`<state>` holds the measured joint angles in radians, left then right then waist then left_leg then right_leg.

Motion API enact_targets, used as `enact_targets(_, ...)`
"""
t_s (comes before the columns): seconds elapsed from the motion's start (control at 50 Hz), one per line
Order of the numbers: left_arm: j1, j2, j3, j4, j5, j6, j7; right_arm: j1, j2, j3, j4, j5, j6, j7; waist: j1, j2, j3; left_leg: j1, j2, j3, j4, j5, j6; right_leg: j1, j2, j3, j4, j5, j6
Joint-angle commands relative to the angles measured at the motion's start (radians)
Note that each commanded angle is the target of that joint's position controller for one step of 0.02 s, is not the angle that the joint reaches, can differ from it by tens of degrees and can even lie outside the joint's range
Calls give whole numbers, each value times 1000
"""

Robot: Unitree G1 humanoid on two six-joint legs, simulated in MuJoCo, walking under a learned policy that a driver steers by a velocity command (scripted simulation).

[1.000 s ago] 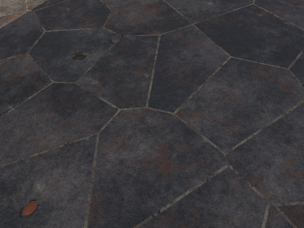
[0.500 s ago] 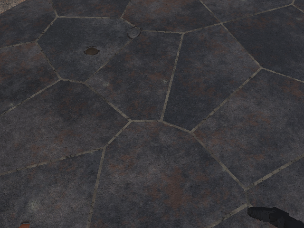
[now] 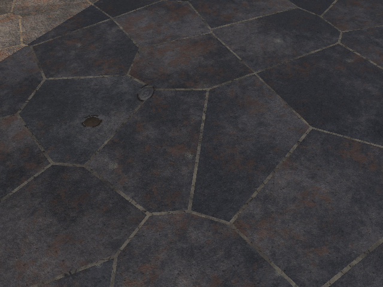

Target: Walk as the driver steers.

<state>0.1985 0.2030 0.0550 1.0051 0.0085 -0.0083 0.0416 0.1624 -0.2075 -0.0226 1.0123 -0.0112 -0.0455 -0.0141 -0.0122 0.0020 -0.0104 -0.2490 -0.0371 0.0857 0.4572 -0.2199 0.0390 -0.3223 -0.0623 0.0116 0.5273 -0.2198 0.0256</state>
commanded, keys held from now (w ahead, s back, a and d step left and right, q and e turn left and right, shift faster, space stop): no key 0.92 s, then w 0.08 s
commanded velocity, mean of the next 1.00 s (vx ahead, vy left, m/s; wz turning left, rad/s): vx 0.02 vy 0.00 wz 0.00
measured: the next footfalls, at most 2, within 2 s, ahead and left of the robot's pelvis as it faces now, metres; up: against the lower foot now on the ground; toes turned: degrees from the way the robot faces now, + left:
right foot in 1.24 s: +0.14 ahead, -0.16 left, +0.00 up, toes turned -4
left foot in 1.76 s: +0.52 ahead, +0.07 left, +0.00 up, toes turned +4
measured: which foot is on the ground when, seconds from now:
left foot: down 0.00-1.00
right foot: down 0.00-0.98, up 1.00-1.00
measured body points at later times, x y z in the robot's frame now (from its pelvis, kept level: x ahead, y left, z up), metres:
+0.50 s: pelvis +0.04 -0.01 +0.00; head +0.05 -0.01 +0.45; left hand +0.09 +0.24 -0.15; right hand +0.08 -0.26 -0.15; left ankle +0.01 +0.10 -0.74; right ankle +0.04 -0.13 -0.74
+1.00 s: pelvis +0.03 +0.00 +0.00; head +0.04 +0.00 +0.45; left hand +0.05 +0.24 -0.16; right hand +0.04 -0.24 -0.16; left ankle +0.01 +0.10 -0.74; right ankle +0.04 -0.13 -0.73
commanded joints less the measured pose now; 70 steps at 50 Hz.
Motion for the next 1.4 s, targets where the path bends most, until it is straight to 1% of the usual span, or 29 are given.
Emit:
enact_targets(0.02, -10, 104, 19, -20, 0, -21, -6, 59, -99, -21, -8, 5, 16, -17, -20, -109, 34, 13, 61, -53, -58, -22, 10, 2, -33, 54, -154, 1, -49)
enact_targets(0.06, 9, 105, 21, -6, -6, -31, -5, 61, -99, -22, -2, 3, 18, -16, -10, -75, 1, 15, 71, -60, -55, 34, 14, 63, -23, 38, -117, 114, -47)
enact_targets(0.14, 29, 102, 20, 15, -9, -30, -2, 47, -95, -24, 7, 10, 16, -13, 5, -40, -35, 36, 78, -60, -32, 136, 10, 126, -17, 25, -74, 251, -59)
enact_targets(0.32, 22, 94, 19, 39, -11, -12, 0, 67, -91, -26, 42, 13, 32, -19, 7, 0, -13, 56, 84, -61, -15, 194, 1, 139, 0, 6, -58, 280, -60)
enact_targets(0.58, 6, 82, 15, 68, -10, 4, 4, 76, -83, -24, 71, 11, 34, -24, 10, -5, 33, 44, 87, -68, -46, 125, -2, 138, 14, -7, -87, 187, -46)
enact_targets(0.92, 42, 70, 3, 107, -9, 5, 10, 112, -62, -17, 88, 10, 31, -23, 12, 3, 61, 22, 87, -78, -92, 23, 5, 117, 18, -13, -113, 94, -34)
enact_targets(0.94, 63, 59, 1, 119, -9, 6, 10, 134, -60, -18, 98, 11, 32, -24, 11, 11, 38, 31, 82, -78, -105, -91, 11, 122, 34, -32, -103, 0, -35)
enact_targets(0.96, 66, 64, 4, 121, -16, 6, 12, 144, -86, -28, 99, 20, 36, -27, 4, 32, 53, 24, 85, -95, -118, -274, 33, 87, 67, -68, -55, -149, -42)
enact_targets(0.98, 58, 68, 6, 112, -20, 4, 13, 153, -122, -40, 93, 28, 38, -30, -5, 70, 82, 6, 126, -158, -155, -462, 68, 21, 89, -96, 10, -277, -50)
enact_targets(1.0, 25, 65, 6, 92, -20, -5, 12, 188, -146, -49, 91, 34, 34, -31, -25, 114, 117, 11, 209, -273, -223, -610, 116, -73, 92, -112, 103, -311, -56)
enact_targets(1.02, -4, 46, 2, 70, -22, -18, 5, 213, -180, -63, 91, 37, 24, -30, -38, 173, 141, 15, 323, -426, -296, -683, 177, -136, 73, -108, 232, -266, -66)
enact_targets(1.04, -32, 49, 3, 53, -28, -31, -3, 222, -187, -69, 87, 33, 12, -31, -46, 175, 174, 10, 397, -525, -340, -662, 221, -208, 28, -60, 346, -260, -80)
enact_targets(1.06, -52, 59, 9, 39, -35, -42, -11, 222, -172, -67, 81, 23, -3, -29, -47, 156, 188, 48, 434, -570, -352, -602, 238, -300, -6, -19, 452, -305, -90)
enact_targets(1.08, -43, 64, 14, 35, -42, -51, -17, 205, -157, -64, 70, 22, -16, -26, -29, 130, 180, 95, 431, -557, -339, -535, 229, -361, -36, 10, 493, -310, -100)
enact_targets(1.1, -32, 68, 16, 34, -46, -61, -22, 179, -144, -61, 56, 31, -24, -22, -13, 107, 163, 122, 404, -501, -326, -460, 199, -370, -55, 20, 444, -287, -106)
enact_targets(1.12, -38, 72, 19, 33, -46, -70, -25, 160, -141, -61, 45, 39, -27, -20, -8, 94, 145, 121, 361, -418, -316, -381, 166, -321, -54, 1, 343, -262, -105)
enact_targets(1.16, -18, 47, 19, 44, -42, -79, -30, 142, -166, -67, 37, 42, -23, -15, 12, 108, 107, 27, 277, -272, -279, -282, 133, -118, -1, -78, 175, -201, -91)
enact_targets(1.18, 29, 36, 20, 63, -40, -79, -33, 134, -177, -70, 36, 48, -18, -13, 41, 106, 94, -43, 247, -221, -242, -288, 129, 7, 34, -125, 91, -124, -82)
enact_targets(1.2, 100, 37, 24, 94, -40, -76, -35, 137, -176, -70, 35, 52, -14, -11, 67, 95, 78, -118, 226, -193, -192, -305, 126, 136, 72, -161, 44, -51, -70)
enact_targets(1.22, 184, 45, 32, 127, -38, -70, -34, 138, -166, -66, 32, 52, -13, -9, 96, 75, 62, -177, 205, -177, -127, -305, 117, 242, 99, -174, 23, -36, -64)
enact_targets(1.24, 271, 68, 42, 146, -36, -69, -33, 108, -131, -55, 20, 46, -18, -6, 139, 10, 51, -247, 166, -127, 40, -206, 85, 338, 57, -94, -28, -58, -83)
enact_targets(1.26, 392, 166, 61, 151, -26, -74, -25, 81, -48, -32, -5, 24, -24, 1, 167, -255, 4, -380, 83, 2, 471, -202, 12, 424, -188, 266, -186, -171, -162)
enact_targets(1.28, 436, 218, 54, 149, -9, -94, -42, 72, -23, -31, -47, 43, -44, -2, 147, -348, -18, -581, -7, -88, 731, -337, 14, 462, -350, 715, -373, -370, -303)
enact_targets(1.3, 344, 182, 35, 134, -7, -114, -49, 41, -60, -36, -63, 67, -61, 1, 102, -208, 55, -681, 69, -173, 870, -271, 43, 405, -373, 727, -377, -470, -308)
enact_targets(1.32, 263, 130, 17, 106, -12, -123, -56, 26, -86, -38, -72, 69, -70, 9, 74, -131, 97, -721, 111, -177, 886, -152, 67, 368, -330, 597, -361, -434, -268)
enact_targets(1.34, 191, 115, 5, 83, -12, -124, -64, 38, -96, -44, -60, 55, -73, 8, 42, -79, 104, -681, 145, -160, 843, -52, 71, 316, -276, 458, -364, -295, -230)
enact_targets(1.36, 152, 110, 0, 68, -10, -123, -67, 41, -111, -53, -55, 40, -72, 5, 23, -73, 102, -625, 169, -157, 765, 11, 67, 272, -239, 359, -373, -169, -204)
enact_targets(1.38, 158, 85, -8, 68, -7, -118, -66, 45, -116, -58, -50, 37, -64, 8, 17, -83, 98, -566, 182, -147, 711, 46, 59, 241, -201, 276, -383, -75, -185)
enact_targets(1.4, 193, 76, -12, 75, -4, -115, -60, 41, -106, -59, -46, 37, -57, 12, 22, -93, 94, -535, 179, -128, 669, 73, 47, 237, -174, 211, -385, 33, -178)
